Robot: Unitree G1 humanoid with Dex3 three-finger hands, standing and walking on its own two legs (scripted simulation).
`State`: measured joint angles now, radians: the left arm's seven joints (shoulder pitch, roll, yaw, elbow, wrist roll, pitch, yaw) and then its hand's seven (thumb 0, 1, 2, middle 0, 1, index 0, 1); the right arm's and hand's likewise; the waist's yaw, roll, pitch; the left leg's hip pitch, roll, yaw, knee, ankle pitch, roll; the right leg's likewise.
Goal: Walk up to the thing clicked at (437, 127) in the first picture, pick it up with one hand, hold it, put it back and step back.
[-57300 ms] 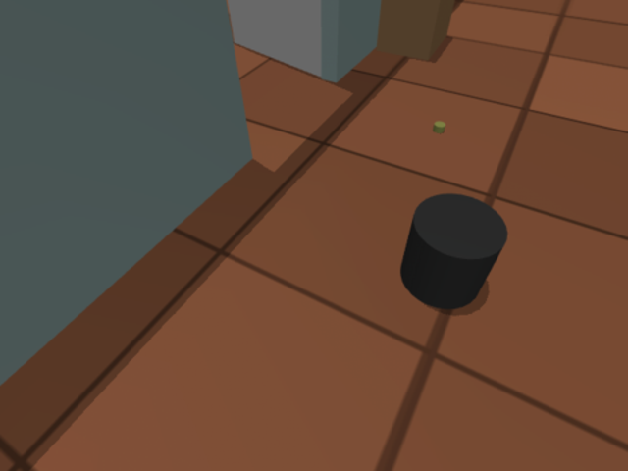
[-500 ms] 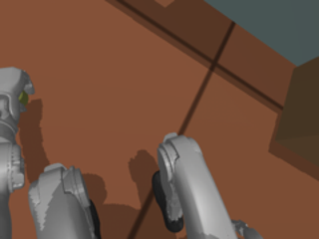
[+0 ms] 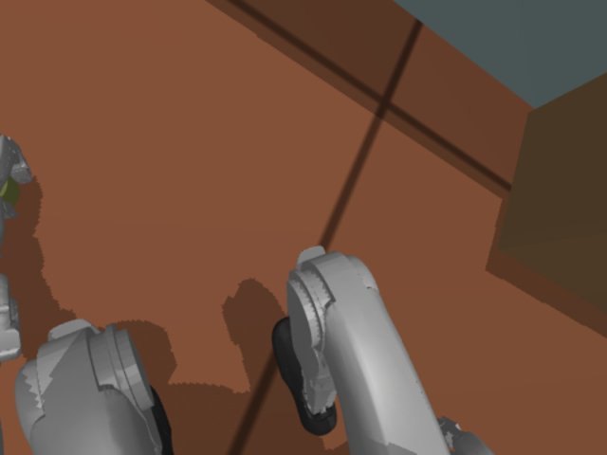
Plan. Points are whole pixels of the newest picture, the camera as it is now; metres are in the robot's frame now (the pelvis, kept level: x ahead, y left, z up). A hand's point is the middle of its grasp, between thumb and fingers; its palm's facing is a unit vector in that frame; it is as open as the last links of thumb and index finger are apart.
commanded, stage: rest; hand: left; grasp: from above
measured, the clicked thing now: out of the picture +0.50 +0.29 -0.23
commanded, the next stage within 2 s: open in 1.26 s
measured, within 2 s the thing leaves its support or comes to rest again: rests again in 0.88 s
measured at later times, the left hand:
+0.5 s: hand (8, 196) +0.49 +0.26 -0.23, palm faces -0.46 -0.11 -0.88, open 6.5 cm
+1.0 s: hand (16, 197) +0.49 +0.26 -0.25, palm faces -0.46 -0.12 -0.88, open 6.5 cm
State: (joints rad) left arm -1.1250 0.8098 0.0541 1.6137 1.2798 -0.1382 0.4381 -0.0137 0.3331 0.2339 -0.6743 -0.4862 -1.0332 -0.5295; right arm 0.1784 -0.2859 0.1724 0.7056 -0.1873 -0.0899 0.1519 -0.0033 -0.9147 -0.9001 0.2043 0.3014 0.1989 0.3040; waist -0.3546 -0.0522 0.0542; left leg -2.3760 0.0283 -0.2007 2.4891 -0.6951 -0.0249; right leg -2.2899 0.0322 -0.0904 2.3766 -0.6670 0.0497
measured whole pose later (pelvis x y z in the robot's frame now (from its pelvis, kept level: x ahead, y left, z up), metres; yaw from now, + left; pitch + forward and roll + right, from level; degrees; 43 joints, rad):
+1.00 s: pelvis +0.00 +0.01 +0.00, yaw -4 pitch +30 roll -14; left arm -1.17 0.96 0.07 1.76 1.27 -0.13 0.58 -0.01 0.36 0.20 -0.65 -0.51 -1.03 -0.53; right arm 0.14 -0.33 0.30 0.65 -0.25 -0.21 0.24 0.00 -0.91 -0.90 0.20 0.30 0.20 0.30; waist -0.44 -0.12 0.17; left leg -2.37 0.04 -0.27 2.54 -0.72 -0.02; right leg -2.25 0.06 -0.14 2.36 -0.66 0.07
